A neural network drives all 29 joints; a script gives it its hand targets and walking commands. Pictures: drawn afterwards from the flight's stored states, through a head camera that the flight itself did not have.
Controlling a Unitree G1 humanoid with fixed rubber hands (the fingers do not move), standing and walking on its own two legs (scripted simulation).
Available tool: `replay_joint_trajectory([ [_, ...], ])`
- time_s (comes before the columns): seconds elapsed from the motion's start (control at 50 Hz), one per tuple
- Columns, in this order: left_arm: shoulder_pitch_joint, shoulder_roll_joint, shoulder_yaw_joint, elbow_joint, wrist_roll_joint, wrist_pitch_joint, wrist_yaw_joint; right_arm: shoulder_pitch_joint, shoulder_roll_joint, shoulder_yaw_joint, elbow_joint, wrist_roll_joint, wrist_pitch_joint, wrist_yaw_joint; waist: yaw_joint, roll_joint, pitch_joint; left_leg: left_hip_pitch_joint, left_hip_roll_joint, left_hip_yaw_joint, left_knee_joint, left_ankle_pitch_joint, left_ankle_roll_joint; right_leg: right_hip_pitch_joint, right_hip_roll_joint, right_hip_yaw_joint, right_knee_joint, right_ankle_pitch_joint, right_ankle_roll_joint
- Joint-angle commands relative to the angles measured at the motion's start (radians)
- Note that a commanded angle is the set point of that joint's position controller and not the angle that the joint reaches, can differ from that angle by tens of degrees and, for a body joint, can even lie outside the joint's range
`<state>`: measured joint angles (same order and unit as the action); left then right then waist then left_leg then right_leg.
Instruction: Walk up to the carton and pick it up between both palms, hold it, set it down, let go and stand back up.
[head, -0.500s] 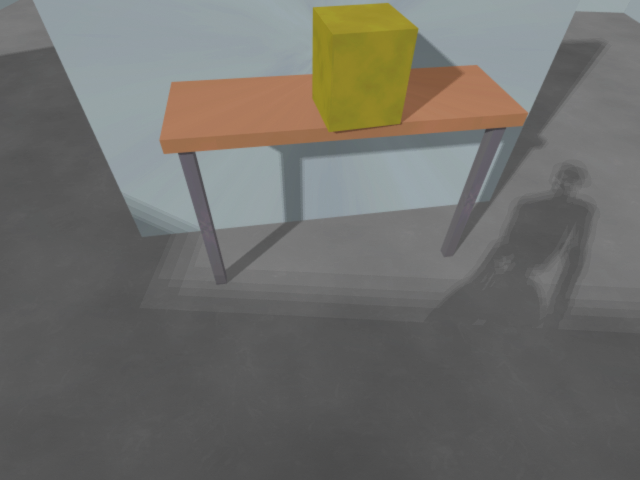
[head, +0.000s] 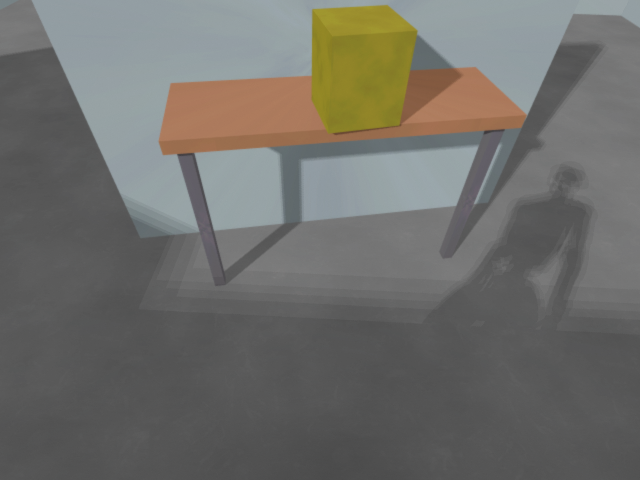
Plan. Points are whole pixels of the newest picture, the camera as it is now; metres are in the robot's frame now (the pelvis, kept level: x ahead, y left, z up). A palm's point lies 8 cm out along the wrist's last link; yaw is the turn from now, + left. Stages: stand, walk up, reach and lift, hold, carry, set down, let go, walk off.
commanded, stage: stand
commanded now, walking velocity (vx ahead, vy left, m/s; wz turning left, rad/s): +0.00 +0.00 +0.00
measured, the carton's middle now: (357, 69) +1.11 -0.10 +0.03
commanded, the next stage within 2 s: walk up in 0.26 s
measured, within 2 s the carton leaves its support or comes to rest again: neither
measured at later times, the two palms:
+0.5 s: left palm out of the picture -0.03 +0.21 -0.15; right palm out of the picture -0.04 -0.20 -0.15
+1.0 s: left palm out of the picture +0.08 +0.15 -0.14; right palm out of the picture +0.15 -0.36 -0.15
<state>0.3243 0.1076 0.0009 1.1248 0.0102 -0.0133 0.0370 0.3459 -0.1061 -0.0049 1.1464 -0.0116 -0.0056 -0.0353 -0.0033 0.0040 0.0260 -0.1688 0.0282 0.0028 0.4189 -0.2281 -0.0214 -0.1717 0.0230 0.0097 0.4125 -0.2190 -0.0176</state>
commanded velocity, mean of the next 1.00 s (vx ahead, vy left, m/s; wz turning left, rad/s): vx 0.00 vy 0.00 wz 0.00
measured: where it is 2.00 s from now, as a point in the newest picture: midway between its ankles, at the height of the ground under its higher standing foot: (348, 373)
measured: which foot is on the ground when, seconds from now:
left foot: down 0.00-0.80, up 0.82-1.00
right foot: down 0.00-0.54, up 0.56-0.80, down 0.82-1.00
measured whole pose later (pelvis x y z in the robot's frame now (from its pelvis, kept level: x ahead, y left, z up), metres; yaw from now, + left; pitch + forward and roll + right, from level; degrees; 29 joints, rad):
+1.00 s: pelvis +0.12 -0.09 -0.02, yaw -5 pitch -4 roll -1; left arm 0.49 0.17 0.00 0.95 0.03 -0.04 0.01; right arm 0.32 -0.30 -0.01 0.88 -0.06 0.00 0.03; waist 0.04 0.06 0.06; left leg -0.52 0.06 0.05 1.11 -0.43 0.00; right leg -0.23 -0.02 -0.08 0.66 -0.36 -0.03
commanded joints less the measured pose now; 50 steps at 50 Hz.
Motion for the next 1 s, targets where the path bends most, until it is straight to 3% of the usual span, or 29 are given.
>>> replay_joint_trajectory([
  [0.0,0.102,0.088,0.013,-0.011,-0.003,-0.01,0.006,0.108,-0.065,-0.011,0.003,0.002,-0.006,-0.005,0.002,0.012,0.062,-0.036,0.055,-0.042,-0.07,0.07,0.028,-0.027,-0.091,0.087,-0.093,0.047,-0.025],
  [0.08,0.082,0.08,0.01,-0.017,0.002,-0.015,0.001,0.081,-0.067,-0.01,-0.008,0.004,-0.005,-0.001,-0.002,-0.018,0.079,-0.027,0.058,-0.05,-0.063,0.091,0.03,-0.056,-0.089,0.092,-0.096,0.047,-0.032],
  [0.22,0.091,0.09,0.015,-0.02,0.0,-0.011,0.006,0.077,-0.062,-0.012,-0.008,0.001,-0.005,-0.001,0.002,0.018,0.068,-0.025,0.057,-0.045,-0.071,0.077,0.029,-0.051,-0.093,0.087,-0.094,0.042,-0.029],
  [0.26,0.097,0.065,0.007,-0.013,-0.001,-0.01,0.006,0.104,-0.053,-0.009,-0.003,0.002,-0.001,-0.004,-0.007,0.001,0.077,-0.026,0.057,-0.052,-0.072,0.071,0.029,-0.06,-0.085,0.084,-0.089,0.032,-0.028],
  [0.32,0.086,0.064,0.01,-0.015,-0.004,-0.007,0.002,0.072,-0.073,-0.016,-0.014,0.001,-0.003,-0.002,0.01,-0.021,0.083,-0.057,0.056,-0.052,-0.077,0.039,0.03,-0.054,-0.084,0.083,-0.085,0.021,-0.025],
  [0.34,0.086,0.082,0.012,-0.02,0.001,-0.006,0.006,0.073,-0.089,-0.02,-0.015,0.003,-0.003,0.0,0.0,0.016,0.082,-0.057,0.051,-0.047,-0.079,0.04,0.032,-0.056,-0.091,0.091,-0.096,0.011,-0.026],
  [0.4,0.105,0.078,0.014,-0.017,-0.001,-0.01,0.002,0.077,-0.065,-0.014,-0.013,-0.002,-0.005,-0.002,0.01,0.001,0.059,-0.036,0.061,-0.048,-0.071,0.069,0.031,-0.036,-0.087,0.085,-0.093,0.031,-0.027],
  [0.42,0.101,0.073,0.01,-0.012,-0.006,-0.01,0.002,0.082,-0.082,-0.017,-0.014,0.002,-0.009,-0.001,0.0,-0.023,0.061,-0.042,0.06,-0.056,-0.076,0.062,0.035,-0.033,-0.084,0.081,-0.084,0.047,-0.025],
  [0.44,0.184,0.176,0.025,-0.042,0.02,-0.021,-0.009,0.088,-0.202,-0.039,-0.052,-0.053,-0.027,0.007,0.01,-0.002,-0.045,0.019,0.048,-0.05,0.022,-0.424,0.084,-0.069,-0.081,0.169,-0.034,-0.497,-0.06],
  [0.46,0.151,0.195,0.031,-0.054,0.02,-0.016,-0.015,0.07,-0.193,-0.038,-0.067,-0.053,-0.028,0.008,0.01,-0.024,0.041,-0.04,0.057,-0.09,0.04,-0.545,0.095,-0.192,-0.087,0.191,-0.003,-0.618,-0.066],
  [0.48,0.083,0.176,0.021,-0.087,0.017,-0.011,-0.019,0.076,-0.171,-0.029,-0.083,-0.053,-0.025,0.009,-0.015,-0.002,0.146,-0.058,0.074,-0.128,0.01,-0.554,0.111,-0.302,-0.076,0.186,0.042,-0.596,-0.063],
  [0.5,0.045,0.15,0.016,-0.114,0.021,-0.016,-0.023,0.109,-0.173,-0.026,-0.081,-0.05,-0.031,0.009,-0.033,0.047,0.171,0.026,0.129,-0.2,-0.038,-0.553,0.143,-0.384,-0.055,0.154,0.123,-0.502,-0.059],
  [0.52,0.001,0.126,0.01,-0.148,0.029,-0.026,-0.026,0.175,-0.203,-0.037,-0.067,-0.043,-0.036,0.004,-0.069,0.13,0.179,0.163,0.238,-0.317,-0.147,-0.565,0.195,-0.51,-0.005,0.043,0.26,-0.299,-0.038],
  [0.54,0.003,0.127,0.009,-0.18,0.046,-0.027,-0.032,0.223,-0.254,-0.058,-0.055,-0.035,-0.032,-0.008,-0.081,0.185,0.173,0.208,0.397,-0.465,-0.246,-0.643,0.26,-0.596,-0.035,-0.006,0.383,-0.287,-0.016],
  [0.56,-0.005,0.158,0.02,-0.204,0.055,-0.027,-0.038,0.216,-0.262,-0.066,-0.055,-0.026,-0.031,-0.014,-0.074,0.156,0.175,0.148,0.476,-0.544,-0.307,-0.7,0.293,-0.608,-0.095,0.022,0.47,-0.321,0.001],
  [0.58,0.01,0.165,0.028,-0.214,0.058,-0.029,-0.046,0.188,-0.267,-0.064,-0.067,-0.021,-0.034,-0.014,-0.063,0.126,0.192,0.092,0.469,-0.518,-0.33,-0.703,0.282,-0.589,-0.116,0.044,0.516,-0.339,0.014],
  [0.66,0.11,0.158,0.047,-0.214,0.051,-0.033,-0.076,0.033,-0.273,-0.054,-0.109,-0.05,-0.056,0.003,0.031,0.133,0.146,-0.023,0.306,-0.139,-0.265,-0.464,0.172,-0.355,-0.123,0.008,0.431,-0.156,0.035],
  [0.68,0.13,0.155,0.047,-0.219,0.043,-0.035,-0.078,0.006,-0.275,-0.055,-0.123,-0.055,-0.057,0.011,0.042,0.143,0.13,-0.07,0.255,-0.062,-0.23,-0.423,0.159,-0.259,-0.097,-0.033,0.377,-0.108,0.034],
  [0.72,0.244,0.153,0.054,-0.194,0.037,-0.035,-0.072,-0.071,-0.302,-0.06,-0.149,-0.06,-0.051,0.02,0.117,0.131,0.093,-0.238,0.194,0.063,-0.112,-0.484,0.148,0.024,-0.049,-0.125,0.302,-0.005,0.024],
  [0.74,0.326,0.177,0.06,-0.17,0.04,-0.035,-0.065,-0.085,-0.31,-0.063,-0.16,-0.065,-0.039,0.022,0.153,0.059,0.083,-0.325,0.153,0.098,0.035,-0.559,0.142,0.147,-0.028,-0.133,0.286,-0.016,0.033],
  [0.76,0.406,0.195,0.07,-0.142,0.034,-0.035,-0.054,-0.045,-0.282,-0.055,-0.183,-0.075,-0.022,0.028,0.176,-0.081,0.058,-0.407,0.086,0.129,0.273,-0.625,0.127,0.252,0.002,-0.116,0.255,-0.109,0.037],
  [0.78,0.459,0.256,0.079,-0.146,0.037,-0.031,-0.037,-0.023,-0.203,-0.022,-0.21,-0.066,-0.012,0.039,0.197,-0.29,0.096,-0.524,0.019,0.148,0.571,-0.556,0.108,0.247,-0.105,0.09,0.147,-0.306,0.017],
  [0.8,0.475,0.304,0.073,-0.181,0.026,-0.027,-0.023,-0.012,-0.128,0.004,-0.254,-0.069,-0.004,0.053,0.165,-0.311,0.126,-0.604,-0.039,0.006,0.804,-0.472,0.085,0.139,-0.297,0.568,-0.098,-0.613,-0.043],
  [0.82,0.39,0.304,0.07,-0.207,0.016,-0.012,-0.008,-0.015,-0.157,-0.005,-0.292,-0.058,0.001,0.064,0.116,-0.149,0.186,-0.594,0.017,-0.059,0.82,-0.385,0.075,0.003,-0.389,0.759,-0.281,-0.821,-0.097],
  [0.84,0.289,0.371,0.075,-0.241,0.009,-0.011,-0.001,0.074,-0.197,-0.011,-0.292,-0.05,0.0,0.064,0.05,-0.18,0.181,-0.595,0.034,-0.051,0.872,-0.382,0.062,-0.066,-0.441,0.867,-0.347,-0.947,-0.144],
  [0.86,0.187,0.388,0.082,-0.267,0.0,-0.016,0.001,0.084,-0.247,-0.023,-0.306,-0.054,-0.002,0.059,0.022,-0.177,0.196,-0.567,0.079,-0.053,0.874,-0.329,0.042,-0.11,-0.468,0.84,-0.344,-0.931,-0.175],
  [0.9,0.147,0.336,0.058,-0.259,0.007,-0.04,-0.013,0.056,-0.278,-0.023,-0.311,-0.047,-0.009,0.061,0.012,-0.161,0.206,-0.504,0.107,-0.058,0.758,-0.243,0.021,-0.147,-0.402,0.565,-0.286,-0.682,-0.157],
  [0.96,0.218,0.275,0.037,-0.216,0.022,-0.065,-0.019,0.054,-0.233,-0.015,-0.311,-0.05,-0.012,0.076,0.01,-0.115,0.202,-0.479,0.102,-0.042,0.649,-0.106,0.015,-0.141,-0.333,0.349,-0.227,-0.426,-0.159],
  [0.98,0.229,0.279,0.034,-0.209,0.024,-0.071,-0.02,0.026,-0.23,-0.015,-0.319,-0.049,-0.012,0.078,0.009,-0.102,0.202,-0.497,0.096,-0.037,0.621,-0.06,0.011,-0.106,-0.323,0.314,-0.221,-0.382,-0.157],
])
